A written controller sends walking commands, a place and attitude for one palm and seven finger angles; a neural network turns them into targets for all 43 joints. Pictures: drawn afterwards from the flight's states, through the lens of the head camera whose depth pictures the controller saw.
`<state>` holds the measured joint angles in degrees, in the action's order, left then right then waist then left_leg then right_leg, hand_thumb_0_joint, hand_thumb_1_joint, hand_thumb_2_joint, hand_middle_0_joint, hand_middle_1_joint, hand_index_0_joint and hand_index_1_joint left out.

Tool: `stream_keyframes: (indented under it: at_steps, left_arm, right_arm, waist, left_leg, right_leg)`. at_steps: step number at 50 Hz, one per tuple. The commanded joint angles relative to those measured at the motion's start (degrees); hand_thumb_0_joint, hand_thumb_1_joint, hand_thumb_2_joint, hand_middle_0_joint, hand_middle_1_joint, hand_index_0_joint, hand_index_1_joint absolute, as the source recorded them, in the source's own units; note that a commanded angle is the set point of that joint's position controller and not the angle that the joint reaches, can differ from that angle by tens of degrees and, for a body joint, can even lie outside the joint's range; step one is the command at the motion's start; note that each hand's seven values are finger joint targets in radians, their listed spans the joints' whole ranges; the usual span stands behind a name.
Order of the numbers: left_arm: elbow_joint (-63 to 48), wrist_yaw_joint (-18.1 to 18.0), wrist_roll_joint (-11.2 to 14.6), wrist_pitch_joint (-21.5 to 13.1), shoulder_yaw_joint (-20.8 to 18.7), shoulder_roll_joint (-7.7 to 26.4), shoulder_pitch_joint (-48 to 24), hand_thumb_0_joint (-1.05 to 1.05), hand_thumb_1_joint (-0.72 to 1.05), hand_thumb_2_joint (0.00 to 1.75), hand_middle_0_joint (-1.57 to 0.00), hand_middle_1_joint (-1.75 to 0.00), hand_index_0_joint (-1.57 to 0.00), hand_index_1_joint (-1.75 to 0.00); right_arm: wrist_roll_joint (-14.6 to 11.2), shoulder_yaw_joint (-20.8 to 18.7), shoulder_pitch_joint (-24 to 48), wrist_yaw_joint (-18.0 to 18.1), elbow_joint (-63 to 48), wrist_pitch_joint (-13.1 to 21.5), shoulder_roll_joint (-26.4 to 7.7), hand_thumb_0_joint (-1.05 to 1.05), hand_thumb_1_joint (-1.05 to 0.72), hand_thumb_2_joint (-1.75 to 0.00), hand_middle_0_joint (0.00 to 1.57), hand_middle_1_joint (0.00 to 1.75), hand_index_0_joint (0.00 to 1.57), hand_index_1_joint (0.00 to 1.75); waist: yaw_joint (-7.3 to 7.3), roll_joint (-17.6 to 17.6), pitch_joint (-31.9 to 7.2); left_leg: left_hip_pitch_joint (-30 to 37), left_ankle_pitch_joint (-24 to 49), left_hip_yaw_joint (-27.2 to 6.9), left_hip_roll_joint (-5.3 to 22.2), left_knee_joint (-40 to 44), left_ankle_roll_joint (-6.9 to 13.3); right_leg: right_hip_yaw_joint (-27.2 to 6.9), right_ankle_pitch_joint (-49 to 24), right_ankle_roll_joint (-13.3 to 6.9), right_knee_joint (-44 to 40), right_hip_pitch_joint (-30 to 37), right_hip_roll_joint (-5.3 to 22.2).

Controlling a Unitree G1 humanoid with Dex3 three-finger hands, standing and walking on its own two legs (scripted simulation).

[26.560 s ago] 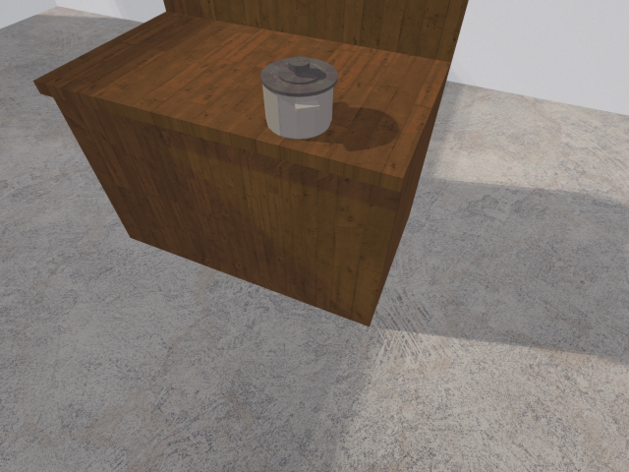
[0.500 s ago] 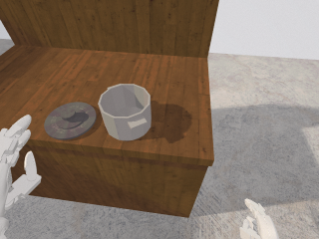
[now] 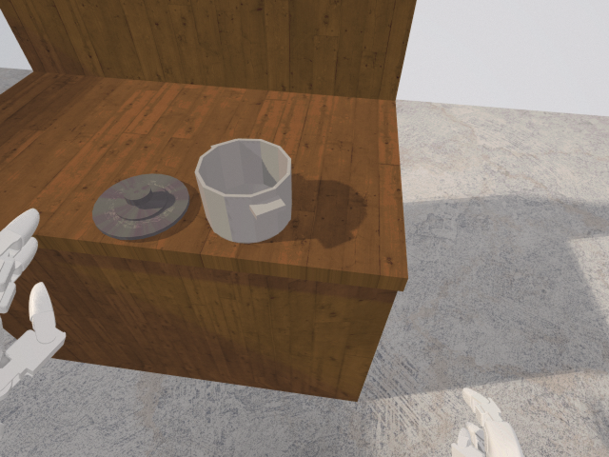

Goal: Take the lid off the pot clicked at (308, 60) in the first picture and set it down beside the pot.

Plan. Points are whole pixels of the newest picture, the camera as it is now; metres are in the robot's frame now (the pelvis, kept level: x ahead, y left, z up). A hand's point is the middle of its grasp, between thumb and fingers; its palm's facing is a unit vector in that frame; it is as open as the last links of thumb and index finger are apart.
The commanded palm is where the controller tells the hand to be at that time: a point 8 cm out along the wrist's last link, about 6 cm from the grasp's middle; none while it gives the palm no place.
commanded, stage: step back with the hand held close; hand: left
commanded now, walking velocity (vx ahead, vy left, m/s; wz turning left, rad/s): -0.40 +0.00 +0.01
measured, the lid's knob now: (138, 194) +0.56 +0.34 +0.01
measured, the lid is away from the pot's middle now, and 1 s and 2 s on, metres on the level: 0.21 0.21 0.21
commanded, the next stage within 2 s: stop stepping back and stand still in 0.86 s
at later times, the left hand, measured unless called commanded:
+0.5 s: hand (13, 408) +0.13 +0.23 +0.18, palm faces +0.42 -0.80 -0.44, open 7.4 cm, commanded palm +0.07 +0.27 +0.19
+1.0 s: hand out of the picture +0.02 +0.21 +0.15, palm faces +0.21 -0.86 -0.47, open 7.4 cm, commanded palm -0.04 +0.26 +0.19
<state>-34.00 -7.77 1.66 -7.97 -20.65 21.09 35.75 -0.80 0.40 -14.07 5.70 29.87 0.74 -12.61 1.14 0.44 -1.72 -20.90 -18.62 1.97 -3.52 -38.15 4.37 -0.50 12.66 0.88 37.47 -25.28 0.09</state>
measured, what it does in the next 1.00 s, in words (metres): walks backwards: right foot, then left foot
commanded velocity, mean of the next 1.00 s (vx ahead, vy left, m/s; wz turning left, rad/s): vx -0.36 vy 0.00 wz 0.01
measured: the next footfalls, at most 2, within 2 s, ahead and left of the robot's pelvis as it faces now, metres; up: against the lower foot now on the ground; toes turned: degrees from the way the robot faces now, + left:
right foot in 0.50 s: -0.09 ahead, -0.12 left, +0.00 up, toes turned +3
left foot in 0.72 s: -0.04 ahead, +0.07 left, +0.00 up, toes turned -2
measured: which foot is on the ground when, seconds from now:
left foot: down 0.00-0.60, up 0.62-0.70, down 0.72-1.00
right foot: down 0.00-0.34, up 0.36-0.48, down 0.50-0.80, up 0.82-1.00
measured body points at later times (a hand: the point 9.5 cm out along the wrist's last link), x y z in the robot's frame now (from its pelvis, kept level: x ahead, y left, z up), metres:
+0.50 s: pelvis -0.06 -0.01 +0.00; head -0.05 -0.01 +0.45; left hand +0.10 +0.27 +0.20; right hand +0.11 -0.26 -0.08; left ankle +0.02 +0.07 -0.72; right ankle -0.12 -0.13 -0.71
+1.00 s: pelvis -0.19 -0.01 +0.01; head -0.17 -0.01 +0.46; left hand +0.00 +0.25 +0.18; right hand -0.02 -0.26 -0.06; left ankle -0.08 +0.08 -0.72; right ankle -0.24 -0.13 -0.70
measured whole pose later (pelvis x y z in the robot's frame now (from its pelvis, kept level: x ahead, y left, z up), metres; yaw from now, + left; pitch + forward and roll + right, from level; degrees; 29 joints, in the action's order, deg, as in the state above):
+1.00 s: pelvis -0.19 -0.01 +0.01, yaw -3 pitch +3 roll -1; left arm -31.6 -7.0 3.1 -6.1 -17.5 24.8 35.5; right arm 1.4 -0.9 -9.5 2.5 34.0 4.1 -12.3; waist 0.6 0.6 -1.8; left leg -25.5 -2.8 1.5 0.1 -24.9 2.4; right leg -2.3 27.6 0.9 42.6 -20.1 -2.9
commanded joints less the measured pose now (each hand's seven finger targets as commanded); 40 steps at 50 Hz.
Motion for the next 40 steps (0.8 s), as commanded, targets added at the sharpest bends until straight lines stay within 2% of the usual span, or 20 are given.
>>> stream_keyframes:
  at_steps: [1,4,7,10,14,17,18,20,23,25,27,28,29,31,34,36,37,38,39,40]
  left_arm:
    - [-11.3,-1.1,0.1,-3.9,-6.7,7.9,-2.6,0.0,0.9,0.9,-0.2,-0.3,-0.2,-0.3]
    - [-11.1,-0.4,1.6,-3.5,-6.1,8.6,-2.0,0.0,0.9,0.9,-0.2,-0.3,-0.2,-0.3]
    - [-12.7,-0.2,1.7,-3.9,-7.1,9.9,0.6,0.0,0.9,0.9,-0.2,-0.3,-0.2,-0.3]
    - [-14.1,-0.7,1.8,-4.7,-8.1,10.8,2.5,0.0,0.9,0.9,-0.2,-0.3,-0.2,-0.3]
    - [-14.7,-1.7,1.1,-5.6,-9.0,10.9,2.1,0.0,0.9,0.9,-0.2,-0.3,-0.2,-0.3]
    - [-14.4,-2.0,-0.2,-6.0,-9.0,9.7,0.0,0.0,0.9,0.9,-0.2,-0.3,-0.2,-0.3]
    - [-14.6,-1.9,-0.3,-6.0,-8.5,9.1,-0.8,0.0,0.9,0.9,-0.2,-0.3,-0.2,-0.3]
    - [-13.0,-1.7,0.0,-5.4,-7.7,8.6,-1.8,0.0,0.9,0.9,-0.2,-0.3,-0.2,-0.3]
    - [-12.2,-1.0,1.2,-5.6,-5.0,7.1,-2.5,0.0,0.9,0.9,-0.2,-0.3,-0.2,-0.3]
    - [-12.7,-0.4,1.5,-6.4,-4.1,7.5,-3.6,0.0,0.9,0.9,-0.2,-0.3,-0.2,-0.3]
    - [-13.5,-0.5,1.2,-7.3,-5.4,10.8,-4.9,0.0,0.9,0.9,-0.2,-0.3,-0.2,-0.3]
    - [-13.4,-0.5,1.5,-6.8,-3.8,9.2,-4.4,0.0,0.9,0.9,-0.2,-0.3,-0.2,-0.3]
    - [-13.9,-0.4,1.7,-6.5,-5.0,10.4,-3.5,0.0,0.9,0.9,-0.2,-0.3,-0.2,-0.3]
    - [-13.2,-0.2,1.9,-6.2,-7.4,12.3,0.0,0.0,0.9,0.9,-0.2,-0.3,-0.2,-0.3]
    - [-11.2,-0.1,2.2,-5.8,-7.5,11.7,1.6,0.0,0.9,0.9,-0.2,-0.3,-0.2,-0.3]
    - [-11.5,-0.2,2.7,-6.2,-7.3,11.8,1.5,0.0,0.9,0.9,-0.2,-0.3,-0.2,-0.3]
    - [-11.4,-0.2,2.8,-6.1,-8.3,12.9,1.9,0.0,0.9,0.9,-0.2,-0.3,-0.2,-0.3]
    - [-11.3,-0.1,3.3,-5.6,-8.8,13.3,4.1,0.0,0.9,0.9,-0.2,-0.3,-0.2,-0.3]
    - [-12.8,0.3,3.7,-5.4,-8.1,13.3,5.4,0.0,0.9,0.9,-0.2,-0.3,-0.2,-0.3]
    - [-13.8,0.5,3.7,-4.9,-7.7,13.4,5.9,0.0,0.9,0.9,-0.2,-0.3,-0.2,-0.3]
  right_arm:
    - [0.2,-3.7,7.3,0.6,-8.8,3.8,-7.8,0.0,-0.9,-0.9,0.2,0.3,0.2,0.3]
    - [0.2,-4.0,7.2,0.1,-7.0,3.0,-7.7,0.0,-0.9,-0.9,0.2,0.3,0.2,0.3]
    - [0.0,-4.4,7.5,-0.6,-7.2,1.7,-7.0,0.0,-0.9,-0.9,0.2,0.3,0.2,0.3]
    - [-0.2,-4.5,7.9,-0.8,-7.7,0.8,-6.4,0.0,-0.9,-0.9,0.2,0.3,0.2,0.3]
    - [-0.1,-4.5,8.4,-0.2,-8.4,1.3,-7.4,0.0,-0.9,-0.9,0.2,0.3,0.2,0.3]
    - [0.2,-4.6,9.4,0.4,-8.8,2.9,-8.7,0.0,-0.9,-0.9,0.2,0.3,0.2,0.3]
    - [0.6,-4.5,9.0,0.4,-8.5,3.5,-8.3,0.0,-0.9,-0.9,0.2,0.3,0.2,0.3]
    - [1.1,-5.0,8.1,0.2,-7.4,4.4,-7.8,0.0,-0.9,-0.9,0.2,0.3,0.2,0.3]
    - [1.7,-4.5,7.5,-0.3,-5.1,5.6,-7.2,0.0,-0.9,-0.9,0.2,0.3,0.2,0.3]
    - [1.9,-3.9,7.3,-0.8,-3.2,6.2,-7.3,0.0,-0.9,-0.9,0.2,0.3,0.2,0.3]
    - [1.8,-3.9,6.8,-0.9,-1.6,4.9,-6.5,0.0,-0.9,-0.9,0.2,0.3,0.2,0.3]
    - [0.5,-4.8,7.0,-1.0,-2.8,4.0,-6.0,0.0,-0.9,-0.9,0.2,0.3,0.2,0.3]
    - [0.2,-4.9,8.1,-1.0,-4.0,3.2,-5.8,0.0,-0.9,-0.9,0.2,0.3,0.2,0.3]
    - [0.2,-4.6,10.0,-1.0,-5.2,1.8,-4.6,0.0,-0.9,-0.9,0.2,0.3,0.2,0.3]
    - [0.6,-3.8,9.8,-0.7,-5.0,0.0,-4.5,0.0,-0.9,-0.9,0.2,0.3,0.2,0.3]
    - [0.1,-4.2,8.7,-0.4,-4.8,-0.3,-5.6,0.0,-0.9,-0.9,0.2,0.3,0.2,0.3]
    - [-0.2,-4.5,9.0,-0.3,-4.8,-0.4,-6.2,0.0,-0.9,-0.9,0.2,0.3,0.2,0.3]
    - [-0.4,-4.7,8.9,-0.4,-5.3,-0.3,-6.1,0.0,-0.9,-0.9,0.2,0.3,0.2,0.3]
    - [0.2,-4.4,9.5,-0.8,-6.0,0.3,-5.9,0.0,-0.9,-0.9,0.2,0.3,0.2,0.3]
    - [1.1,-4.6,9.1,-1.2,-6.3,1.1,-6.4,0.0,-0.9,-0.9,0.2,0.3,0.2,0.3]
  waist:
    - [-0.83,3.6,-0.9]
    - [-0.23,-2.6,-7.2]
    - [0.05,-2.8,-10.0]
    - [0.4,-2.8,-9.5]
    - [0.59,2.7,-6.1]
    - [-0.27,12.6,-4.7]
    - [-0.31,14.3,-4.0]
    - [-0.58,9.0,-2.0]
    - [-0.76,4.6,-0.4]
    - [-0.68,3.5,-3.2]
    - [0.02,-2.9,-13.0]
    - [0.38,-7.0,-16.9]
    - [-0.05,-8.6,-16.1]
    - [-0.7,-6.2,-10.6]
    - [0.26,-2.6,-7.6]
    - [0.66,-0.1,-8.3]
    - [0.3,2.0,-10.4]
    - [-0.59,5.2,-14.2]
    - [-1.09,9.6,-16.3]
    - [-1.32,12.3,-15.6]
  left_leg:
    - [-19.6,-4.3,-12.6,13.2,18.6,2.1]
    - [-6.2,16.6,-8.1,9.1,7.3,-1.1]
    - [-3.7,11.1,-6.7,7.1,3.4,-2.1]
    - [-5.0,1.1,-6.9,6.3,3.6,-1.9]
    - [-12.6,-12.7,-10.5,9.1,11.8,0.1]
    - [-28.1,-24.7,-17.1,15.7,24.2,3.4]
    - [-29.8,-23.5,-18.8,18.0,27.1,4.3]
    - [-26.4,-16.1,-19.2,19.6,26.3,5.1]
    - [-12.6,-1.0,-16.3,17.6,20.3,3.7]
    - [-1.1,12.4,-12.3,14.2,13.6,1.2]
    - [7.9,27.3,-3.4,9.3,3.5,-2.8]
    - [8.1,22.8,-0.5,6.7,-0.1,-4.0]
    - [4.7,12.7,0.0,4.7,-2.1,-4.3]
    - [-1.9,2.5,-2.1,3.5,-4.7,-4.3]
    - [-4.0,5.4,-4.3,4.4,1.0,-4.6]
    - [1.3,20.2,-4.0,5.3,9.5,-4.2]
    - [7.5,36.6,-5.0,7.8,11.7,-3.4]
    - [13.7,50.2,-7.8,11.4,11.8,-2.4]
    - [17.0,57.2,-11.0,14.7,14.3,-1.2]
    - [14.7,51.0,-13.2,17.2,18.6,-0.2]
  right_leg:
    - [-2.1,-4.7,0.1,4.6,19.0,-0.1]
    - [-8.0,-21.5,-2.1,-2.7,13.5,5.4]
    - [-11.7,-20.2,-4.4,-6.8,11.2,9.0]
    - [-12.2,-10.8,-4.9,-9.7,9.1,9.8]
    - [-7.4,0.4,-2.6,-6.4,10.1,4.2]
    - [-1.4,-1.4,0.2,9.4,22.4,-3.0]
    - [-1.2,2.1,0.7,14.5,22.9,-4.6]
    - [-2.7,8.3,0.5,18.8,17.8,-5.3]
    - [-3.7,12.4,-0.4,3.1,9.6,-3.0]
    - [-4.3,0.6,-1.0,-10.3,6.3,-0.8]
    - [-11.7,-32.6,-2.0,-12.4,8.4,7.2]
    - [-12.7,-44.5,0.2,-11.7,11.5,8.8]
    - [-12.8,-49.9,0.9,-11.9,13.4,10.4]
    - [-13.5,-44.1,-2.2,-13.2,12.2,12.6]
    - [-12.6,-40.7,-5.3,-12.2,13.1,11.6]
    - [-8.2,-37.2,-2.5,-10.9,14.4,6.4]
    - [-4.5,-32.6,-0.1,-9.9,12.8,2.4]
    - [-1.4,-19.8,1.5,-7.2,10.8,-0.8]
    - [-1.2,-0.9,1.4,-4.0,7.6,-2.5]
    - [-2.2,13.5,0.9,2.3,6.3,-3.4]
